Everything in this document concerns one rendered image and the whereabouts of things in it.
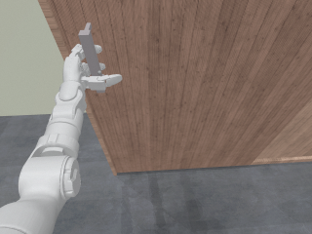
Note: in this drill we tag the left robot upper arm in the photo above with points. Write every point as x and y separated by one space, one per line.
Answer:
46 183

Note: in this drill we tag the robot left forearm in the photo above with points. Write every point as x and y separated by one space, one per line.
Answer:
65 124

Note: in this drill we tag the robot left hand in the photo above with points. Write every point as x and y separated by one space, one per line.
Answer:
75 70

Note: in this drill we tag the handle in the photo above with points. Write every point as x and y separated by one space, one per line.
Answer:
89 49

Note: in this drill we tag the wardrobe door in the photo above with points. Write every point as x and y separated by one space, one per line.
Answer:
205 83
295 140

